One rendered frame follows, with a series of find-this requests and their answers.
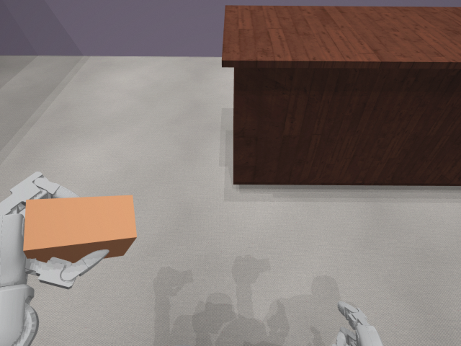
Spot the table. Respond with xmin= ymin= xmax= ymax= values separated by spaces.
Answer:
xmin=222 ymin=5 xmax=461 ymax=186

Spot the sponge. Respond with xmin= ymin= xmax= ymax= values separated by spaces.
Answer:
xmin=23 ymin=195 xmax=137 ymax=263

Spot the right robot hand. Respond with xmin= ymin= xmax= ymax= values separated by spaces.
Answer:
xmin=332 ymin=301 xmax=384 ymax=346

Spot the robot left forearm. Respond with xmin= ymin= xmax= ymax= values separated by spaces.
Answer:
xmin=0 ymin=284 xmax=39 ymax=346

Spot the left robot hand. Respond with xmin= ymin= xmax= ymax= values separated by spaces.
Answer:
xmin=0 ymin=172 xmax=109 ymax=289

